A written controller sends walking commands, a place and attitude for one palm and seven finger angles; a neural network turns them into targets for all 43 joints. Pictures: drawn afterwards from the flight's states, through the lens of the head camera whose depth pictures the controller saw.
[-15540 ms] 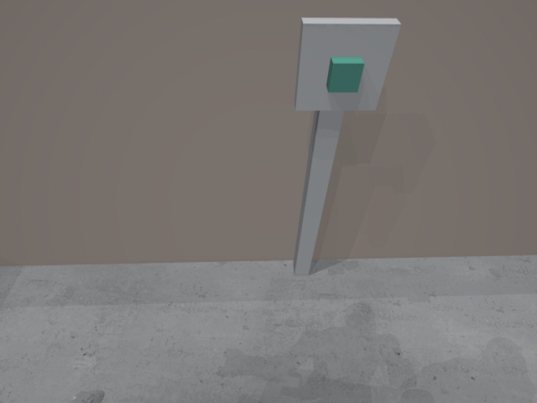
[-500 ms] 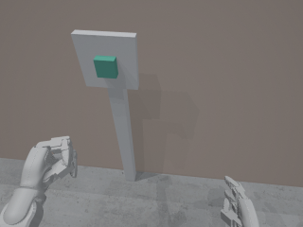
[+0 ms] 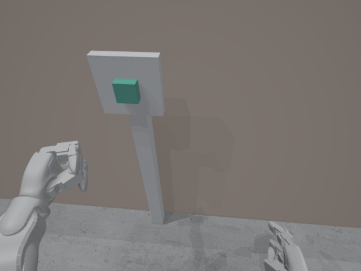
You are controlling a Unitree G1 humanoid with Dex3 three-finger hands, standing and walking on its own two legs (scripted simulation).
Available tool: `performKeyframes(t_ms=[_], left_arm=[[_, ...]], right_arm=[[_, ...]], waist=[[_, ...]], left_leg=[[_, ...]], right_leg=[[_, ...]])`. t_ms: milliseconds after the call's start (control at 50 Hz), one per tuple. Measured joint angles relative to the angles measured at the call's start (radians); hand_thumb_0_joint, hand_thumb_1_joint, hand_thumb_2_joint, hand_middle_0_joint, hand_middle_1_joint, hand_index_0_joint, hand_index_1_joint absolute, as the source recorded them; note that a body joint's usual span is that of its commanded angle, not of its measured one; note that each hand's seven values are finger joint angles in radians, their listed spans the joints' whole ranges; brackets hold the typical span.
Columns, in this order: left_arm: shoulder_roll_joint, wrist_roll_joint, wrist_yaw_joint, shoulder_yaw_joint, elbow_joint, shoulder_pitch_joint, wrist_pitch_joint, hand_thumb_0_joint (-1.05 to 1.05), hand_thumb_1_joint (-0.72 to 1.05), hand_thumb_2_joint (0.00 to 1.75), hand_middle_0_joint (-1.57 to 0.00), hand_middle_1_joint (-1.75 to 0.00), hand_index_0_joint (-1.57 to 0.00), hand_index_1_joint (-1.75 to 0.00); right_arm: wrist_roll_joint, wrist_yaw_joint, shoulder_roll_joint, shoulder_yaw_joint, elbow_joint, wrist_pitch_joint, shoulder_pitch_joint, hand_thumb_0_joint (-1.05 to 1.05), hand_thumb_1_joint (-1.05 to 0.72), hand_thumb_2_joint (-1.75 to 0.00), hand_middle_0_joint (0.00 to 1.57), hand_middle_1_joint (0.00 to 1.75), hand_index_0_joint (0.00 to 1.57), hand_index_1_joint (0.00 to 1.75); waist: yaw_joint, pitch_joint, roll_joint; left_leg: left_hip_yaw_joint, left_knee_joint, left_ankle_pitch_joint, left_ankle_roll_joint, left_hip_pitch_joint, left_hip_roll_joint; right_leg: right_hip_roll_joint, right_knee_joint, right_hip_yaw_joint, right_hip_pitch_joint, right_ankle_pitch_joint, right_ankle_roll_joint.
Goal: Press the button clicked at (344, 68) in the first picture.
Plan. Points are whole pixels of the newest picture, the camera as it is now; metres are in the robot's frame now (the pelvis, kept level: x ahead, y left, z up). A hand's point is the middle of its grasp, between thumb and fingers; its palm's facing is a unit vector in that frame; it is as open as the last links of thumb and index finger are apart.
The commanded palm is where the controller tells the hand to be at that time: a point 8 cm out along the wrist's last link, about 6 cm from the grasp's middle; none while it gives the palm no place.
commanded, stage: raise the hand and make a fist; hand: left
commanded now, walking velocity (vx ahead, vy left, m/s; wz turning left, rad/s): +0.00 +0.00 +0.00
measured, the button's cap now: (127, 90) +0.52 +0.21 +0.16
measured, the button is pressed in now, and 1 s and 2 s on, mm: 0 0 0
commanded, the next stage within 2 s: aim a knuckle at the button in 0.20 s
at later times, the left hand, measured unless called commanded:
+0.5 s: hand (88, 173) +0.25 +0.20 +0.15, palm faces +0.11 -0.99 -0.08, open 3.1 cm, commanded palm +0.22 +0.24 +0.15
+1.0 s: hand (112, 141) +0.34 +0.19 +0.14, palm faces +0.05 -1.00 -0.04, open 3.1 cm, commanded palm +0.32 +0.24 +0.14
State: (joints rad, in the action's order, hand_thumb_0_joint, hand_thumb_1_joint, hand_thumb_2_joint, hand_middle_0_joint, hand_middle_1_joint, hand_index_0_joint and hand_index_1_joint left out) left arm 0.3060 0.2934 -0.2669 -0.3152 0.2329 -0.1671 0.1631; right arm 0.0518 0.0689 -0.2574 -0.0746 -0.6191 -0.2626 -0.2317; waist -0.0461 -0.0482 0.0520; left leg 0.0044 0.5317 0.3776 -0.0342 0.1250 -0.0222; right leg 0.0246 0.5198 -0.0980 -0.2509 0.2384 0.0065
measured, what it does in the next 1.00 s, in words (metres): stands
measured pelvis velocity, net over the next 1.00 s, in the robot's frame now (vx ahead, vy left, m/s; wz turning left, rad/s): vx -0.02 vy -0.02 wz -0.02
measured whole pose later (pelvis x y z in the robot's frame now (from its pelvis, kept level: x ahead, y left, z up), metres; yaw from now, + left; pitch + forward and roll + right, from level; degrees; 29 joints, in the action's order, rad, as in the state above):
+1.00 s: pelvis -0.02 -0.02 +0.00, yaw -1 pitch +1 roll +0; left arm 0.33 0.22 -0.24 -0.30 -0.37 0.33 0.02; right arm 0.06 0.11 -0.27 -0.06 -0.65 -0.23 -0.26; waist 0.00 -0.02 0.03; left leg 0.02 0.55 0.35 -0.01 0.21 -0.01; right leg 0.01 0.55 -0.09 -0.34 0.22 0.03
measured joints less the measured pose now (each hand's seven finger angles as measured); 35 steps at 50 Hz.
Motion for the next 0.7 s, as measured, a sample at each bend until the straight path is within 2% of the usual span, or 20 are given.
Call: performKeyframes(t_ms=[160,360,520,700], left_arm=[[-0.012,-0.016,0.029,0.016,-0.001,-0.012,-0.024,0.01,0.89,0.9,-1.3,-1.5,-1.3,-1.5],[-0.008,-0.008,0.018,0.015,-0.03,0.003,-0.037,0.01,0.89,0.9,-1.3,-1.5,-1.3,-1.5],[0.005,-0.02,0.021,0.009,-0.185,0.142,-0.055,0.01,0.89,0.9,-1.3,-1.5,-1.3,-1.5],[0.017,-0.029,0.005,0.003,-0.35,0.276,-0.086,0.01,0.89,0.9,-1.3,-1.5,-1.3,-1.5]], right_arm=[[0.0,0.009,0.001,0.002,0.001,0.002,0.002,0.02,-0.91,-0.9,0.21,0.3,0.2,0.3],[0.002,0.018,0.008,-0.007,-0.01,-0.013,0.007,0.02,-0.91,-0.9,0.21,0.3,0.2,0.3],[0.007,0.037,-0.002,-0.004,-0.025,-0.017,0.018,0.02,-0.91,-0.9,0.21,0.3,0.2,0.3],[0.005,0.038,-0.009,0.001,-0.025,-0.005,0.012,0.02,-0.91,-0.9,0.21,0.3,0.2,0.3]], waist=[[-0.007,0.011,-0.001],[-0.006,0.015,0.006],[-0.005,0.033,0.007],[0.019,0.027,-0.005]], left_leg=[[-0.004,-0.004,-0.008,0.009,-0.009,0.007],[-0.009,-0.003,-0.015,0.021,-0.008,0.017],[-0.017,0.013,-0.018,0.028,0.013,0.021],[-0.001,0.014,-0.022,0.03,0.033,0.022]], right_leg=[[-0.006,-0.003,-0.004,0.009,-0.006,0.011],[-0.016,-0.004,-0.011,0.01,-0.011,0.024],[-0.018,0.006,-0.02,-0.005,-0.014,0.032],[-0.02,0.02,-0.004,-0.039,-0.016,0.035]])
